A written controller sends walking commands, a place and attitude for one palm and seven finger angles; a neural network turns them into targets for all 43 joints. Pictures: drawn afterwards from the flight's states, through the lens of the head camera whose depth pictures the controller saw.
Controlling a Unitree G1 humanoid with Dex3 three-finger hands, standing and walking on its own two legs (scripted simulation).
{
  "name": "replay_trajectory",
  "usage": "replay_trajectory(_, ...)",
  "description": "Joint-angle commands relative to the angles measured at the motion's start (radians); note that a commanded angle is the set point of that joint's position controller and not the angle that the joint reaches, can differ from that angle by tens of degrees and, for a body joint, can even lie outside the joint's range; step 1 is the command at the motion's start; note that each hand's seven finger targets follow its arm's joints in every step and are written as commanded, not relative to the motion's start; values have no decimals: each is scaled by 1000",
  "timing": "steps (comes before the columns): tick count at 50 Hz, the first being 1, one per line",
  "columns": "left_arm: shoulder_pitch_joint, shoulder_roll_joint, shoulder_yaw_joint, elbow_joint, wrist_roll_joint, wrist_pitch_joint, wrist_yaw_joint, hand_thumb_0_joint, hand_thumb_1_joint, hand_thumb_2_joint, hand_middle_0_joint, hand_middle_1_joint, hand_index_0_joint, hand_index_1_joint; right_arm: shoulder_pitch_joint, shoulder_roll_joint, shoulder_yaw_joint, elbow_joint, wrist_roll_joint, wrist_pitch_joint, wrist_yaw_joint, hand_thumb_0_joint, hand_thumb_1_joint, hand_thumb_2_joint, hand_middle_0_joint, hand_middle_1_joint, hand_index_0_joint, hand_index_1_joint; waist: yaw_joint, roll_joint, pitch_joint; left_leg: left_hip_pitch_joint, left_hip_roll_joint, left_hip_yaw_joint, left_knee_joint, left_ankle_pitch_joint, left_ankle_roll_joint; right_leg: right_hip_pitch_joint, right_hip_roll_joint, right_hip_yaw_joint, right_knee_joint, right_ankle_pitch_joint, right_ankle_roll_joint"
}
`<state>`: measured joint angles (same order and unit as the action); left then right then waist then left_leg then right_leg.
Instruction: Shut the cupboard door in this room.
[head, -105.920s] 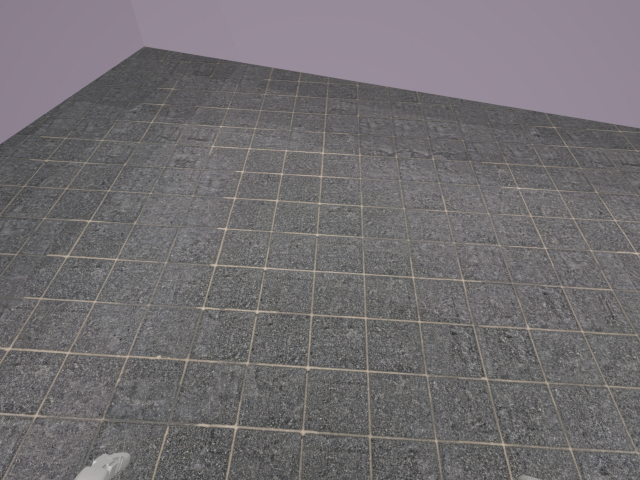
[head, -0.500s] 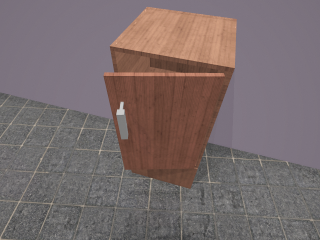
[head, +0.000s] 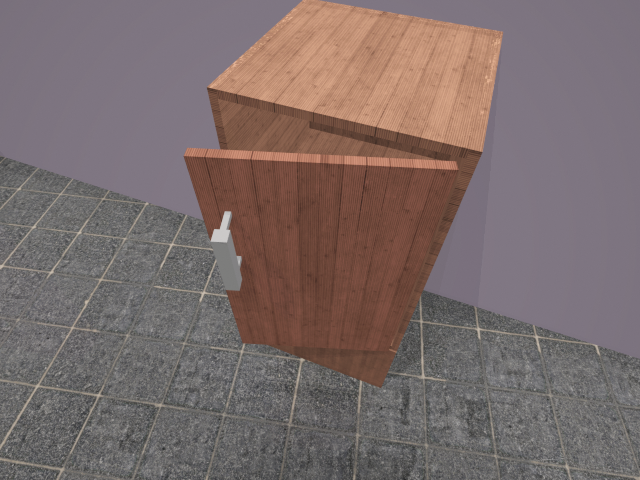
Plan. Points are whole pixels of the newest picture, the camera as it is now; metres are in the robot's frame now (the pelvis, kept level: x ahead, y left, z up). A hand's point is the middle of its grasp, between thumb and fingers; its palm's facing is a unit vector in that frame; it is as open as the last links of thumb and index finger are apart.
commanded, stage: come to a stop and stand still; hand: left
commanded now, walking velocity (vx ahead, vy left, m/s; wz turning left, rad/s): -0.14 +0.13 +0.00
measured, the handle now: (230, 251) +0.45 +0.18 -0.03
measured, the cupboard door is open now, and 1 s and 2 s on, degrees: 18 18 18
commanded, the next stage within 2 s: look again from close up in 0.92 s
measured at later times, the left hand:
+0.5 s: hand out of the picture +0.00 +0.20 -0.17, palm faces +0.01 -0.98 -0.21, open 7.3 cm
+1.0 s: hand out of the picture -0.10 +0.19 -0.17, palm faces +0.03 -0.99 -0.14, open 7.3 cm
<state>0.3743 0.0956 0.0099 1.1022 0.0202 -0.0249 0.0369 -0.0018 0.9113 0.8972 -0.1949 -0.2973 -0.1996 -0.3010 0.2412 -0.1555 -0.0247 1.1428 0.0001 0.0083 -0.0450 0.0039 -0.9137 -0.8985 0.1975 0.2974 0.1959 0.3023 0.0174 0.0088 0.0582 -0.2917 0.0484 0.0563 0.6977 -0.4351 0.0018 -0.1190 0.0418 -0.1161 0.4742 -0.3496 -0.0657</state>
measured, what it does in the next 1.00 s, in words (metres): shifts its weight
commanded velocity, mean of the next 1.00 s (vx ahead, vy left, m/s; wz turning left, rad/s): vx -0.02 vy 0.01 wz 0.00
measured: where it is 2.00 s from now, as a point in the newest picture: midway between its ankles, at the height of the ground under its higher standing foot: outside the picture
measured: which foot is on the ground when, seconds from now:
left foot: down 0.00-1.00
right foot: down 0.00-1.00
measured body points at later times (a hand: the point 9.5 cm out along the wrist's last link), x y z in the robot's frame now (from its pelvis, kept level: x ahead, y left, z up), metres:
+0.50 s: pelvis -0.03 +0.02 +0.01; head -0.03 +0.03 +0.46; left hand +0.00 +0.25 -0.15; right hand +0.01 -0.21 -0.15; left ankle +0.01 +0.11 -0.73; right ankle -0.06 -0.08 -0.73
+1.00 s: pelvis -0.04 +0.04 +0.01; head -0.03 +0.05 +0.46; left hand -0.10 +0.24 -0.15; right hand -0.08 -0.16 -0.15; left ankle +0.01 +0.11 -0.73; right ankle -0.06 -0.08 -0.73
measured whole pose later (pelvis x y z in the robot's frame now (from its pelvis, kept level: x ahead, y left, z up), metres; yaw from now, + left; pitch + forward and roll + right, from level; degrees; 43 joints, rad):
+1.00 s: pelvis -0.04 +0.04 +0.01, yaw -1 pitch -1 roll +0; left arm 0.40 0.10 -0.01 1.13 0.02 0.00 0.04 0.00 0.91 0.90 -0.19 -0.30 -0.20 -0.30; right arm 0.31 -0.09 0.00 1.18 0.00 0.01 -0.02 0.00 -0.91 -0.90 0.20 0.30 0.20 0.30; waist 0.00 -0.02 0.04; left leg -0.22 -0.04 0.11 0.36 -0.12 0.08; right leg -0.13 -0.03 -0.08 0.40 -0.24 0.01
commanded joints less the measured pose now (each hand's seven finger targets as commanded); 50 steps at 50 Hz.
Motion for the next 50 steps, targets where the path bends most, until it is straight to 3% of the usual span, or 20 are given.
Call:
replay_trajectory(1, 28, 147, 19, -34, -12, -2, 22, 0, 900, 900, -200, -300, -200, -300, 81, -20, -3, -28, 4, -11, -7, 0, -900, -900, 200, 300, 200, 300, -55, -48, -48, 118, 1, 7, -250, 393, -4, 19, -244, 156, 44, 956, -27)
replay_trajectory(2, 31, 136, 22, -45, -16, 2, 23, 0, 900, 900, -200, -300, -200, -300, 91, -55, -9, -28, -2, -14, -11, 0, -900, -900, 200, 300, 200, 300, -49, -19, -72, 208, 46, -19, -225, 658, 17, -38, -205, 135, 65, 855, 13)
replay_trajectory(3, 46, 122, 24, -52, -15, 6, 28, 0, 900, 900, -200, -300, -200, -300, 94, -81, -14, -33, -4, -13, -14, 0, -900, -900, 200, 300, 200, 300, -39, 0, -84, 254, 89, -38, -165, 839, 43, -78, -177, 122, 47, 719, 40)
replay_trajectory(4, 57, 109, 24, -53, -4, 13, 33, 0, 900, 900, -200, -300, -200, -300, 91, -83, -20, -36, -5, -9, -10, 0, -900, -900, 200, 300, 200, 300, -35, -4, -66, 256, 107, -41, -154, 875, 57, -102, -164, 120, 17, 600, 52)
replay_trajectory(5, 50, 114, 24, -52, -2, 18, 34, 0, 900, 900, -200, -300, -200, -300, 65, -81, -17, -43, -2, -8, -11, 0, -900, -900, 200, 300, 200, 300, -29, 58, -39, 238, 109, -43, -149, 904, 63, -91, -166, 119, 6, 579, 63)
replay_trajectory(9, 71, 144, 30, -54, -1, 18, 35, 0, 900, 900, -200, -300, -200, -300, 16, -69, -19, -81, -4, 2, -8, 0, -900, -900, 200, 300, 200, 300, -13, -47, -43, 148, 61, -21, -135, 657, 31, -9, -215, 157, -6, 792, 51)
replay_trajectory(11, 58, 141, 29, -67, -2, 19, 34, 0, 900, 900, -200, -300, -200, -300, -1, -63, -19, -92, -6, 6, -4, 0, -900, -900, 200, 300, 200, 300, -11, -73, -61, 126, 46, -18, -155, 533, 21, 11, -229, 169, -12, 787, 40)
replay_trajectory(16, 3, 131, 19, -91, -5, 20, 26, 0, 900, 900, -200, -300, -200, -300, -11, -75, -15, -90, -10, 3, 5, 0, -900, -900, 200, 300, 200, 300, -16, -11, -68, 183, 77, -71, -243, 528, 37, -45, -186, 164, -55, 442, 31)
replay_trajectory(20, -23, 136, 11, -85, -2, 22, 18, 0, 900, 900, -200, -300, -200, -300, -30, -75, -5, -83, -9, 2, 16, 0, -900, -900, 200, 300, 200, 300, -10, -14, 24, 115, 75, -101, -340, 327, 40, -73, -167, 165, -138, 184, 41)
replay_trajectory(23, -30, 144, 6, -76, -3, 19, 12, 0, 900, 900, -200, -300, -200, -300, -17, -87, 1, -72, -12, 4, 22, 0, -900, -900, 200, 300, 200, 300, -14, -25, 61, 94, 66, -110, -391, 204, 32, -100, -164, 169, -180, 73, 40)
replay_trajectory(35, 34, 125, 0, -29, -2, 19, 10, 0, 900, 900, -200, -300, -200, -300, 72, -86, 8, -22, -11, -3, 22, 0, -900, -900, 200, 300, 200, 300, -13, 12, 45, 50, 68, -150, -482, 46, 32, -80, -147, 134, -174, 27, 43)
replay_trajectory(44, 106, 84, -3, 3, 0, 15, 14, 0, 900, 900, -200, -300, -200, -300, 121, -58, 3, -1, -7, -10, 15, 0, -900, -900, 200, 300, 200, 300, -15, 2, 27, 76, 70, -152, -478, 82, 39, -91, -143, 122, -152, 77, 43)
replay_trajectory(50, 133, 63, -5, 17, 2, 15, 16, 0, 900, 900, -200, -300, -200, -300, 130, -44, 1, 6, -5, -12, 12, 0, -900, -900, 200, 300, 200, 300, -17, 8, 50, 68, 72, -154, -487, 68, 40, -114, -142, 119, -149, 74, 46)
